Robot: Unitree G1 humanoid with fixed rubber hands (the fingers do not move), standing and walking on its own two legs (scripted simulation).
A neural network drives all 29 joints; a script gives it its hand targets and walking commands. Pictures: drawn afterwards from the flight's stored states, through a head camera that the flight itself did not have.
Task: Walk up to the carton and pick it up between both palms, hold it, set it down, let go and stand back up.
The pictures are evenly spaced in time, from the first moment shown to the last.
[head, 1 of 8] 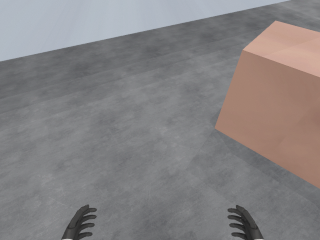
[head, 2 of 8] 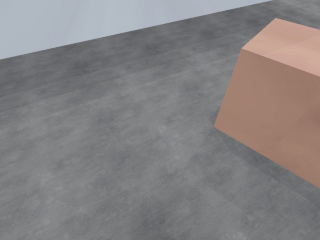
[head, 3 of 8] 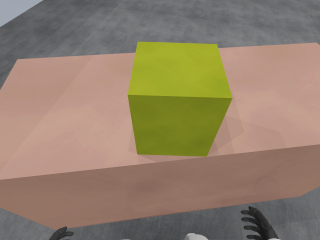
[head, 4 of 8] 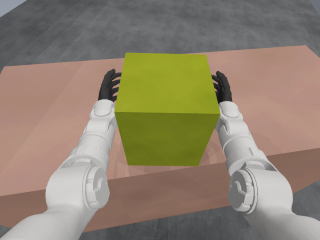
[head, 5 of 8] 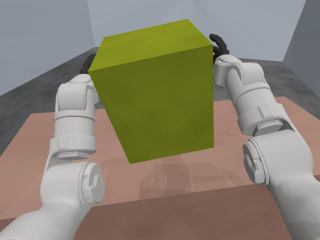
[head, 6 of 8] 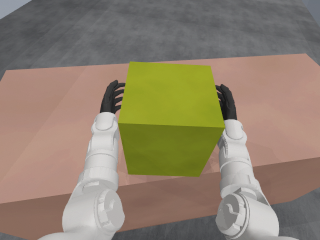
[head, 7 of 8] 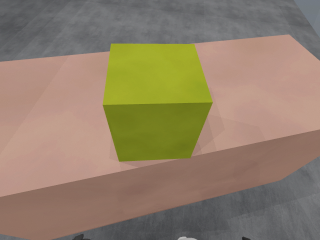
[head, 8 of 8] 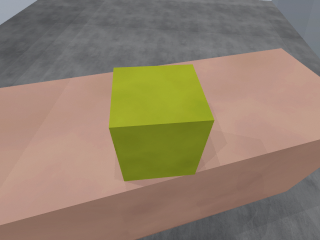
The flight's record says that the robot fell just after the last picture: no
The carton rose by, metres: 0.24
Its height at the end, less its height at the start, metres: +0.00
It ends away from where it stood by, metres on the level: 0.02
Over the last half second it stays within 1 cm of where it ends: yes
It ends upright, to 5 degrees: yes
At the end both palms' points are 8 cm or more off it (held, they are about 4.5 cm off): yes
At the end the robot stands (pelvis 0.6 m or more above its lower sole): yes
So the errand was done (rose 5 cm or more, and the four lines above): yes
